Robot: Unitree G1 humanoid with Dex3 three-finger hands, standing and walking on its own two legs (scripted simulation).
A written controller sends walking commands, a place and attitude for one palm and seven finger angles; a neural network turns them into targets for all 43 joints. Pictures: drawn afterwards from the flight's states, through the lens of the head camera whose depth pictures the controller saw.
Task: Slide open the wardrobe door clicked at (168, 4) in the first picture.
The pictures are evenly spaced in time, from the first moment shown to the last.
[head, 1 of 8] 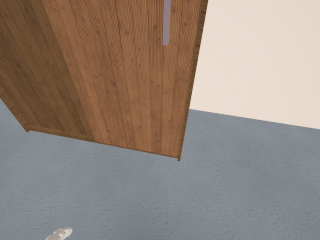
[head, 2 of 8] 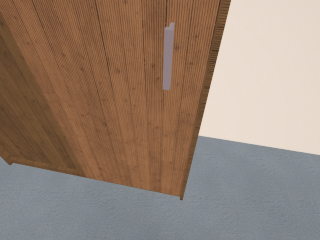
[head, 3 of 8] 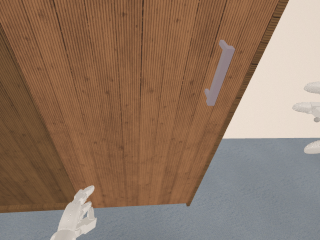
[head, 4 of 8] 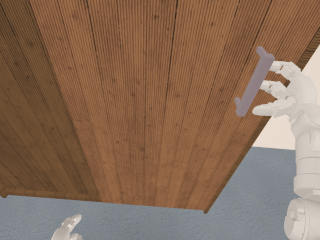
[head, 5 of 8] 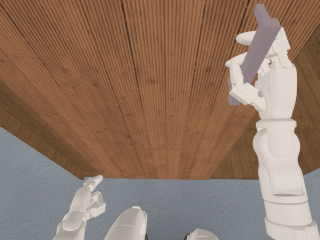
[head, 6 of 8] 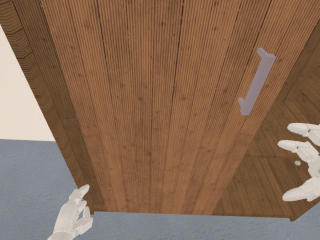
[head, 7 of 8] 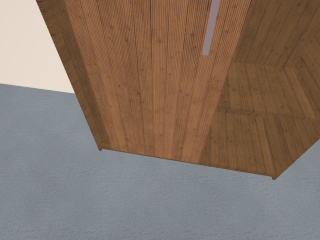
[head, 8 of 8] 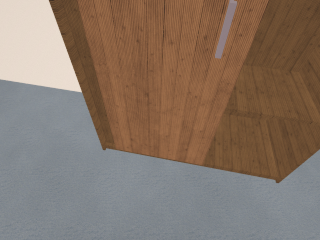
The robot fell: no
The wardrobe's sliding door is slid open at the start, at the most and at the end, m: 0.00 0.51 0.51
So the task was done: yes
